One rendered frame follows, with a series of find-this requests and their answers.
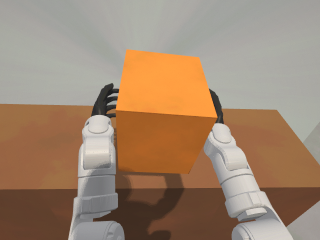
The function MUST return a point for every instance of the robot right hand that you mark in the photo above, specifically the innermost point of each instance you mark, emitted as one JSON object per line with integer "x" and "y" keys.
{"x": 217, "y": 106}

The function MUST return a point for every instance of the left robot forearm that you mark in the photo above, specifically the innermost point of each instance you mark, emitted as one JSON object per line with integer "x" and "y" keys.
{"x": 96, "y": 196}

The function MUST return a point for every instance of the carton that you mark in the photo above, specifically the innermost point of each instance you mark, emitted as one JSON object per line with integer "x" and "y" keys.
{"x": 164, "y": 112}

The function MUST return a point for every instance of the right robot upper arm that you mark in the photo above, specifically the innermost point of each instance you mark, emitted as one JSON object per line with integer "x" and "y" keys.
{"x": 265, "y": 229}

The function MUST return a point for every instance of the left robot upper arm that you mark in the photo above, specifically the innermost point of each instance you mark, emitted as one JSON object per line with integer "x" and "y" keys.
{"x": 98, "y": 230}

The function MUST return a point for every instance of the robot left hand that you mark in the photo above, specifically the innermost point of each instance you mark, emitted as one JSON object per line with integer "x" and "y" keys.
{"x": 100, "y": 107}

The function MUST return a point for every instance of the right robot forearm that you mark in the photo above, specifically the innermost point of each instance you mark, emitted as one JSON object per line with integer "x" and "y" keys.
{"x": 244, "y": 199}

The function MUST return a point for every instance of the pedestal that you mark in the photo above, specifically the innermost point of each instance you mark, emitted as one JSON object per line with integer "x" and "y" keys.
{"x": 39, "y": 157}

